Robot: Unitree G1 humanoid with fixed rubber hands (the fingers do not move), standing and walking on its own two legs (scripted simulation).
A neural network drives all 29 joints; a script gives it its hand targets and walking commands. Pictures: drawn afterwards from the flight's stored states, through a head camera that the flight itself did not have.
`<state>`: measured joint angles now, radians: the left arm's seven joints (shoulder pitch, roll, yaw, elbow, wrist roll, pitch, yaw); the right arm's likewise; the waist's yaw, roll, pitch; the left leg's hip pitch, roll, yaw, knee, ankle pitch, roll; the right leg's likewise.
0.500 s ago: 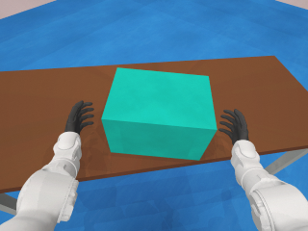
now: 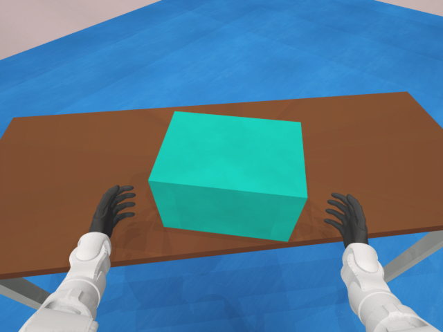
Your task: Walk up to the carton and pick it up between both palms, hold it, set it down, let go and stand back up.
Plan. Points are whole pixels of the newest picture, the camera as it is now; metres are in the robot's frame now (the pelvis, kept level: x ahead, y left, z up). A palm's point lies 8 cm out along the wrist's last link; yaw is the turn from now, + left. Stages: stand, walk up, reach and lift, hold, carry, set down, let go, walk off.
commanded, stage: set down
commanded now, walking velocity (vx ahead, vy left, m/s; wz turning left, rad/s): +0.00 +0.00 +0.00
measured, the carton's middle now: (230, 175) +0.46 -0.03 -0.01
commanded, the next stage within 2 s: none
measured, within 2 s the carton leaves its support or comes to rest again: neither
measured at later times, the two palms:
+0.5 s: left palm (80, 286) +0.24 +0.25 -0.01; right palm (372, 270) +0.23 -0.25 +0.00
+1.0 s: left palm (74, 312) +0.21 +0.26 -0.02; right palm (375, 283) +0.21 -0.25 -0.01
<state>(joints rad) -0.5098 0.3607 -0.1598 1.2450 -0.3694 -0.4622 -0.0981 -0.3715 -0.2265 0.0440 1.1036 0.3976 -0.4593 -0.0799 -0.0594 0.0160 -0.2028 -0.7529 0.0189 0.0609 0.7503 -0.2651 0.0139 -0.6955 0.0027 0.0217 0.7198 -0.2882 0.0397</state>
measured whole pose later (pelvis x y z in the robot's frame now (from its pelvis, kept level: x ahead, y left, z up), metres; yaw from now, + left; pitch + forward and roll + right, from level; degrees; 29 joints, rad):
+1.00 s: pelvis +0.02 -0.01 +0.02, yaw +0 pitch +0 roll -1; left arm 0.10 0.45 -0.16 0.70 -0.37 -0.36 -0.12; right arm 0.17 -0.18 -0.01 0.60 0.23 -0.34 -0.13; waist 0.03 -0.04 0.02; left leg -0.32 0.01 0.06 0.57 -0.24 0.01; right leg -0.28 0.00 0.02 0.56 -0.28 0.02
